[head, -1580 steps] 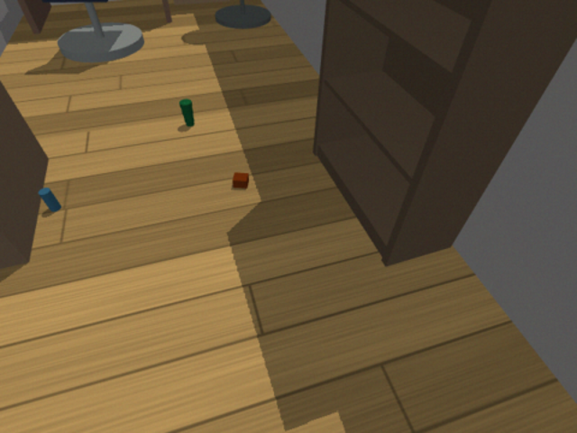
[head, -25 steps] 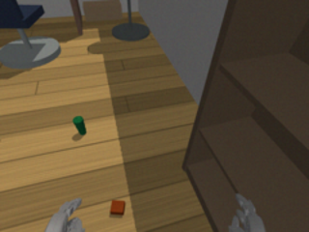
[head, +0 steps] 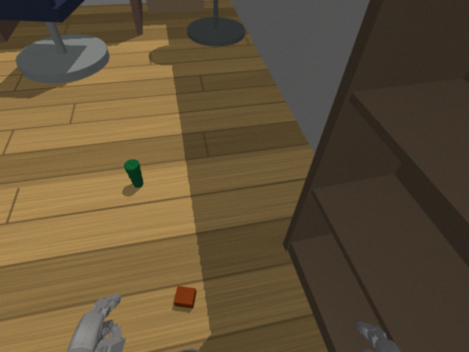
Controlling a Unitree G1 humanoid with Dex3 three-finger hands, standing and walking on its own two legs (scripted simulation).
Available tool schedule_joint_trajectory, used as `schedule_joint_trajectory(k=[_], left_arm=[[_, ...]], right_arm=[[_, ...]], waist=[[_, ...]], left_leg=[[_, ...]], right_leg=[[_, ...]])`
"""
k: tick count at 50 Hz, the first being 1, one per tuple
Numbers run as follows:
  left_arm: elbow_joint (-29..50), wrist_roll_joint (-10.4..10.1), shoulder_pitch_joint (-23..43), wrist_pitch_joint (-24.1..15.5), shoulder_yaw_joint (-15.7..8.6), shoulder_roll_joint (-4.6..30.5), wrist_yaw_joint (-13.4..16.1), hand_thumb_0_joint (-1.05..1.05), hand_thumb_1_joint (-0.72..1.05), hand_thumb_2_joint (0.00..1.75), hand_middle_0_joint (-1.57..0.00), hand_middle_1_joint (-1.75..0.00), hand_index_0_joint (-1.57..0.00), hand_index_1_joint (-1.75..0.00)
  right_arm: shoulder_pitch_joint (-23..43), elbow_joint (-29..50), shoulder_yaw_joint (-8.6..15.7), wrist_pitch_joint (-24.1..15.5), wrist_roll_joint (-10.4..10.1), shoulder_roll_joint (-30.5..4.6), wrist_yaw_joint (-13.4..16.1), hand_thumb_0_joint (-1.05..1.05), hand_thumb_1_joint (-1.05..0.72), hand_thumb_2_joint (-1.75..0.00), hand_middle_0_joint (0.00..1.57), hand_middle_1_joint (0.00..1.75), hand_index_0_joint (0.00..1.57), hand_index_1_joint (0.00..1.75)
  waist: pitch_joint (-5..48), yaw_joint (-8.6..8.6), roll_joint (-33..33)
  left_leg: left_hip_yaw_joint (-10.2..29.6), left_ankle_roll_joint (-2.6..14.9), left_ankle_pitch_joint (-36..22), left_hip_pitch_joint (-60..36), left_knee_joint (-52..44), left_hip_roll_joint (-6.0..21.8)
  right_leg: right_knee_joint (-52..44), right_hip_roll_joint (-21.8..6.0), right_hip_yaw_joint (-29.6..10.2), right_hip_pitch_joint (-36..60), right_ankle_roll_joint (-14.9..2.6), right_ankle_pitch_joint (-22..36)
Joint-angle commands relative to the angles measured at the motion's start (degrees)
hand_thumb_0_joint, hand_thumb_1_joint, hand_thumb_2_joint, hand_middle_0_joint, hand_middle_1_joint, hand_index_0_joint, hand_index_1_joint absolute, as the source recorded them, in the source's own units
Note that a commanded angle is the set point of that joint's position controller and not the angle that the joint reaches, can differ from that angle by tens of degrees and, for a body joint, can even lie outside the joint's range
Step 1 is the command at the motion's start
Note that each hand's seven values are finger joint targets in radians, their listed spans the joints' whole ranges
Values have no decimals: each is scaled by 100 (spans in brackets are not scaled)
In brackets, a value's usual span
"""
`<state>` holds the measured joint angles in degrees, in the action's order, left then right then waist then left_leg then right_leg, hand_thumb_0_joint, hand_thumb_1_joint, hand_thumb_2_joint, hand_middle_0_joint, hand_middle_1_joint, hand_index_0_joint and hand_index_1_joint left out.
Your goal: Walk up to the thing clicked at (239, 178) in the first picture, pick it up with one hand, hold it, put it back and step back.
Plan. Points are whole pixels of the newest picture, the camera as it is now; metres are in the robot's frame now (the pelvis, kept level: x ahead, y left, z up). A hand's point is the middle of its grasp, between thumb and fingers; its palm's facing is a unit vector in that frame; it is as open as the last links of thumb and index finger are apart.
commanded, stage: stand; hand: left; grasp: from above
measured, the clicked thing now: (185, 297) +0.43 +0.20 -0.71
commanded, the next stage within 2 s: none
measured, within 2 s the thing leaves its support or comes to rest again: neither
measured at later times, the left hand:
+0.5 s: hand out of the picture +0.05 +0.24 -0.12, palm faces +0.05 -0.95 -0.32, open 7.4 cm
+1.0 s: hand out of the picture +0.05 +0.24 -0.12, palm faces +0.03 -0.94 -0.34, open 7.4 cm
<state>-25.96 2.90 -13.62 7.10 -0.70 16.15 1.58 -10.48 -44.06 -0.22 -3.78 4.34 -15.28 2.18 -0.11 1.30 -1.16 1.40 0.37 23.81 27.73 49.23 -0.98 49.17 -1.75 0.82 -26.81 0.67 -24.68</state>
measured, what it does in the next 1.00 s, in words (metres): stands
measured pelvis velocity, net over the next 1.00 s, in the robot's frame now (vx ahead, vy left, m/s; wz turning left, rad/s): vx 0.01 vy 0.00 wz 0.01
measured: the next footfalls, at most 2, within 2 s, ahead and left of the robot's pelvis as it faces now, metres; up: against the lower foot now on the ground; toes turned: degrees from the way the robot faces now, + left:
none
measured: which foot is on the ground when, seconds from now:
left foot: down 0.00-1.00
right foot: down 0.00-1.00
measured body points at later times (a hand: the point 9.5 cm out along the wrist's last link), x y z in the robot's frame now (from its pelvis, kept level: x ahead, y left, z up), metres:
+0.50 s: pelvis +0.01 +0.01 +0.04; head +0.00 +0.01 +0.49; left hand +0.04 +0.29 -0.10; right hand +0.09 -0.26 -0.10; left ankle +0.02 +0.12 -0.70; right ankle +0.01 -0.13 -0.70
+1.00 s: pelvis +0.01 +0.00 +0.05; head +0.01 +0.00 +0.50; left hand +0.05 +0.29 -0.09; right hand +0.07 -0.29 -0.09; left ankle +0.02 +0.12 -0.70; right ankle +0.01 -0.13 -0.70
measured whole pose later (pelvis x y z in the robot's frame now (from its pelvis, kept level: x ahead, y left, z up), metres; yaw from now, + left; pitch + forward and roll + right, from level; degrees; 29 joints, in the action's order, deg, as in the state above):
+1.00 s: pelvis +0.01 +0.00 +0.05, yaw +1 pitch -4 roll +0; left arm -66.6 1.4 -8.4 0.2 -1.7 17.3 1.4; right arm -8.3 -65.1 1.1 0.3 1.5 -17.6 0.8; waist -3.7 0.7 0.8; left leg 2.4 0.0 10.2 6.4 20.6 -0.6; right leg 19.5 -1.4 2.1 -4.8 0.9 -10.7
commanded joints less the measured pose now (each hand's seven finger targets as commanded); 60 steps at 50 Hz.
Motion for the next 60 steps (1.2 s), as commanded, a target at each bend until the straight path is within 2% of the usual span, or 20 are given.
schedule_joint_trajectory(k=[1, 6, 17, 20, 24, 28, 33, 37, 41, 45, 49, 54, 57, 60], left_arm=[[-373, -22, 213, -546, -454, 817, 70, 0, 90, 90, -20, -30, -20, -30], [-1280, 0, 347, -710, -434, 775, 74, 0, 90, 90, -20, -30, -20, -30], [-2674, -114, 399, -804, -385, 952, 113, 0, 90, 90, -20, -30, -20, -30], [-2937, -118, 376, -771, -350, 960, 108, 0, 90, 90, -20, -30, -20, -30], [-3215, -97, 476, -777, -343, 1040, 105, 0, 90, 90, -20, -30, -20, -30], [-3428, -90, 425, -787, -314, 1022, 84, 0, 90, 90, -20, -30, -20, -30], [-3569, -106, 512, -811, -314, 1098, 70, 0, 90, 90, -20, -30, -20, -30], [-3651, -122, 587, -810, -309, 1131, 54, 0, 90, 90, -20, -30, -20, -30], [-3712, -123, 638, -821, -305, 1177, 50, 0, 90, 90, -20, -30, -20, -30], [-3725, -141, 743, -848, -323, 1243, 61, 0, 90, 90, -20, -30, -20, -30], [-3780, -160, 732, -832, -301, 1222, 34, 0, 90, 90, -20, -30, -20, -30], [-3789, -161, 816, -834, -317, 1243, 34, 0, 90, 90, -20, -30, -20, -30], [-3818, -173, 849, -820, -317, 1281, 17, 0, 90, 90, -20, -30, -20, -30], [-3804, -172, 857, -822, -315, 1273, 8, 0, 90, 90, -20, -30, -20, -30]], right_arm=[[256, 258, 477, -103, -146, -930, -96, 0, -90, -90, 20, 30, 20, 30], [410, -125, 481, 31, -126, -994, -91, 0, -90, -90, 20, 30, 20, 30], [198, -1006, 426, 184, -239, -1119, 3, 0, -90, -90, 20, 30, 20, 30], [320, -1163, 418, 202, -256, -1171, 6, 0, -90, -90, 20, 30, 20, 30], [347, -1339, 403, 243, -274, -1152, 2, 0, -90, -90, 20, 30, 20, 30], [485, -1448, 412, 261, -282, -1194, -23, 0, -90, -90, 20, 30, 20, 30], [503, -1574, 408, 257, -291, -1209, -46, 0, -90, -90, 20, 30, 20, 30], [461, -1661, 375, 267, -286, -1232, -58, 0, -90, -90, 20, 30, 20, 30], [530, -1687, 357, 270, -295, -1240, -64, 0, -90, -90, 20, 30, 20, 30], [489, -1736, 329, 258, -299, -1253, -64, 0, -90, -90, 20, 30, 20, 30], [457, -1801, 301, 256, -299, -1320, -57, 0, -90, -90, 20, 30, 20, 30], [490, -1796, 294, 246, -313, -1343, -50, 0, -90, -90, 20, 30, 20, 30], [490, -1827, 273, 242, -311, -1340, -51, 0, -90, -90, 20, 30, 20, 30], [548, -1825, 269, 237, -318, -1363, -46, 0, -90, -90, 20, 30, 20, 30]], waist=[[665, 87, 112], [327, 70, 345], [127, -69, 164], [-66, -19, 322], [-247, -50, 203], [-349, -18, 257], [-292, -27, 181], [-318, -52, 244], [-277, -35, 145], [-108, -66, 113], [-207, -63, 235], [-58, -72, 178], [-175, -72, 204], [-117, -50, 208]], left_leg=[[444, 321, -1324, -759, -1192, 306], [677, 324, -1142, -847, -1826, 448], [628, 213, -2075, -1707, -2529, 530], [690, 189, -1835, -1727, -2821, 583], [708, 150, -1354, -1686, -3099, 579], [761, 142, -1000, -1674, -3263, 604], [704, 116, -1156, -1773, -3294, 592], [708, 122, -1027, -1725, -3363, 612], [687, 112, -1197, -1815, -3340, 616], [630, 128, -1728, -1968, -3252, 640], [617, 93, -1605, -1876, -3324, 631], [608, 138, -1911, -1957, -3261, 701], [608, 84, -1738, -1902, -3356, 675], [607, 93, -1877, -1938, -3350, 693]], right_leg=[[-1226, -307, -499, 693, -281, 980], [-1611, -229, -355, 1034, -207, 1050], [-2517, -416, -405, 1797, -172, 1934], [-2703, -377, -323, 1838, -138, 1647], [-2915, -414, -347, 1937, -125, 1442], [-3070, -406, -312, 1927, -98, 1277], [-3229, -455, -365, 1989, -98, 1307], [-3278, -468, -380, 2042, -104, 1280], [-3334, -486, -392, 2033, -107, 1253], [-3355, -557, -432, 2165, -123, 1692], [-3373, -517, -408, 2178, -108, 1639], [-3366, -570, -419, 2309, -131, 1869], [-3385, -537, -415, 2247, -129, 1679], [-3355, -545, -401, 2264, -141, 1820]])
